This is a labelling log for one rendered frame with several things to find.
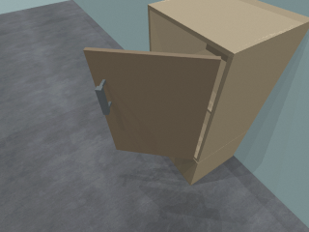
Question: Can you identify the cupboard door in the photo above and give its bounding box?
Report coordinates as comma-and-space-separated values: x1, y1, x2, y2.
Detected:
83, 47, 221, 160

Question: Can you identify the handle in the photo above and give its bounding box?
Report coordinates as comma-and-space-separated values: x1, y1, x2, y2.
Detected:
95, 79, 112, 115

